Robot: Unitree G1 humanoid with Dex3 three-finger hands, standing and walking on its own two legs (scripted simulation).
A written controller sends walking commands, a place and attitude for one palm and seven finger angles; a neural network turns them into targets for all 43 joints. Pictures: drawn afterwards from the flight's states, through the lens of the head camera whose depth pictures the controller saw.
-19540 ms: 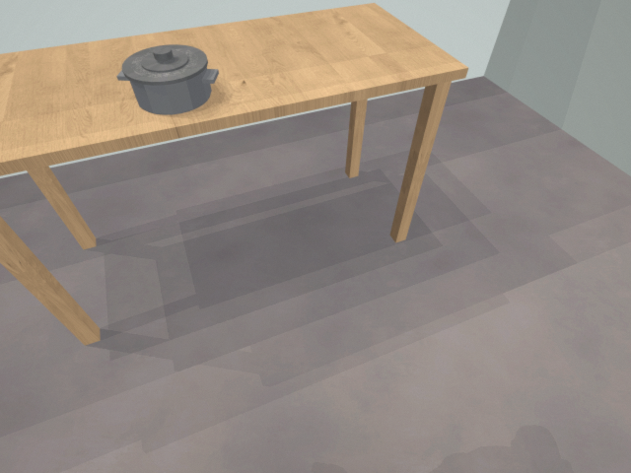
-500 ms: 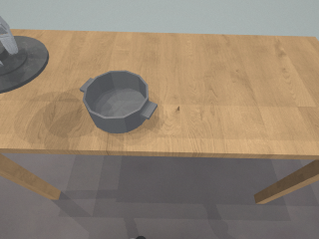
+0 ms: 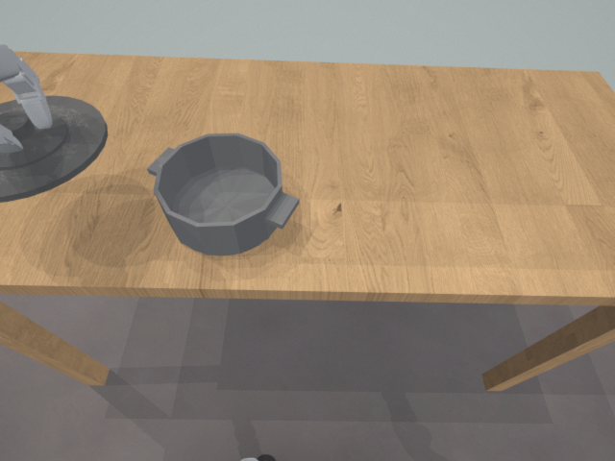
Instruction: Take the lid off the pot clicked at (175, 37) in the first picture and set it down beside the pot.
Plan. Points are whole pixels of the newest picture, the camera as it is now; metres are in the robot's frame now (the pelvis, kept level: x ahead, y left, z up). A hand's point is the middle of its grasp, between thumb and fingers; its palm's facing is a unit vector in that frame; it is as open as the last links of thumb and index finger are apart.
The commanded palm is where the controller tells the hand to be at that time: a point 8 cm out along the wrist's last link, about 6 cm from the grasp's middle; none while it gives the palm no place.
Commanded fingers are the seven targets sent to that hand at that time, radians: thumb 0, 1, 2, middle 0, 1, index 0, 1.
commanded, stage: lower the lid onto the table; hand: left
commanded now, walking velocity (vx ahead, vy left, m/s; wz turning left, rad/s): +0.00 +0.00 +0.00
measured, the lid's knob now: (12, 127) +0.48 +0.34 +0.16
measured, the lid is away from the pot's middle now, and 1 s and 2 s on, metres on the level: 0.23 0.23 0.23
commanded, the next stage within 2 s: open the fingers wide in 1.84 s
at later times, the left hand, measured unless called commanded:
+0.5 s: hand (8, 143) +0.46 +0.34 +0.16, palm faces -0.42 -0.14 -0.90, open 6.8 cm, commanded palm +0.49 +0.34 +0.23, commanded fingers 0.00 0.76 0.85 -0.93 -1.02 -0.94 -1.03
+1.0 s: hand (24, 162) +0.46 +0.34 +0.12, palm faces -0.45 -0.14 -0.88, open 6.8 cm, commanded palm +0.50 +0.35 +0.20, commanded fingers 0.00 0.76 0.85 -0.93 -1.02 -0.94 -1.03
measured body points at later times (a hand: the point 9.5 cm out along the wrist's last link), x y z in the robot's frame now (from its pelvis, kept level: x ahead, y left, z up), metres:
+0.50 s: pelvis +0.00 +0.00 +0.00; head +0.08 +0.01 +0.44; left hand +0.47 +0.35 +0.21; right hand +0.04 -0.29 -0.12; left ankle +0.05 +0.09 -0.74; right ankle -0.04 -0.16 -0.74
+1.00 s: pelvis +0.00 +0.01 -0.01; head +0.08 +0.03 +0.43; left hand +0.48 +0.35 +0.17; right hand +0.02 -0.28 -0.12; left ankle +0.05 +0.09 -0.74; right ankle -0.04 -0.16 -0.74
